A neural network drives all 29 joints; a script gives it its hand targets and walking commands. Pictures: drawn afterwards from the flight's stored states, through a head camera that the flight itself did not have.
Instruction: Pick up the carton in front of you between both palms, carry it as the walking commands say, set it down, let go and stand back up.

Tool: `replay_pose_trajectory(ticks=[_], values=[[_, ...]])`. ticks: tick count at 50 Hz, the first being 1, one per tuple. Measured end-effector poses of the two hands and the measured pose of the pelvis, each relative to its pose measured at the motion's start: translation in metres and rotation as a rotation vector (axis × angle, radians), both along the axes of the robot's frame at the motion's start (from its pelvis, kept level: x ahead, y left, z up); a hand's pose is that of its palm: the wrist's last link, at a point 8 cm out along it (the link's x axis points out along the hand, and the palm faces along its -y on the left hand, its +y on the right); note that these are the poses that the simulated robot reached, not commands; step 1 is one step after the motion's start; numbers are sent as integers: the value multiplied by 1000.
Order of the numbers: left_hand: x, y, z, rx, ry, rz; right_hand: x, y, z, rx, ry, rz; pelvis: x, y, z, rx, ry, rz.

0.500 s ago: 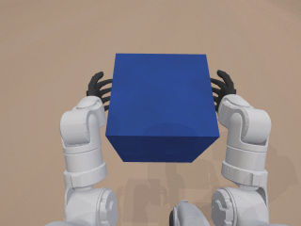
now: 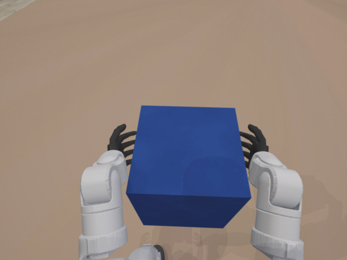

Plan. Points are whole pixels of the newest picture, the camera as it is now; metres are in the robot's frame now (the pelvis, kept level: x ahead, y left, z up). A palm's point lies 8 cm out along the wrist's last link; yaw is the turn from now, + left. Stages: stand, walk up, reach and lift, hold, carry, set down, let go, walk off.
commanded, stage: carry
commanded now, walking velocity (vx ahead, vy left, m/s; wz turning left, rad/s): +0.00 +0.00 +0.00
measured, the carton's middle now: (185, 171) +0.31 +0.00 +0.02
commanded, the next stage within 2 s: none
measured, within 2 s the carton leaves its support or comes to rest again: neither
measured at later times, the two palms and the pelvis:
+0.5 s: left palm (133, 99) +0.47 +0.14 +0.11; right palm (247, 103) +0.46 -0.16 +0.10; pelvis +0.23 +0.00 -0.01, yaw -1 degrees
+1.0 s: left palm (139, 101) +0.49 +0.13 +0.08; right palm (248, 102) +0.49 -0.17 +0.08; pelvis +0.25 -0.02 -0.01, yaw +0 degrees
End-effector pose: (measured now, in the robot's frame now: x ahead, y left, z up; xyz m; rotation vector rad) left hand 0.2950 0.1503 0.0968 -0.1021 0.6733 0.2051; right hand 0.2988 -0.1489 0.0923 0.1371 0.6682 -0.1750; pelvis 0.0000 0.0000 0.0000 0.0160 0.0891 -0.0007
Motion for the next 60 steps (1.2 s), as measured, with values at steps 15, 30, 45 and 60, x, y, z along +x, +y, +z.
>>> replay_pose_trajectory(ticks=[15,30,45,60], values=[[120,8,-17,12,34,-120,98,9,-3,-106,39,-23,153,23,4,-31,-19,-47],[193,-12,4,62,-19,-74,186,-12,4,-62,-20,23,247,-6,-8,-24,-41,-14],[198,-18,-9,48,-3,-60,195,-18,-5,-73,-4,38,253,-16,-11,-17,-38,-6],[186,-20,-28,70,34,-96,182,-20,-24,-105,33,58,232,-16,-8,-15,-57,-6]])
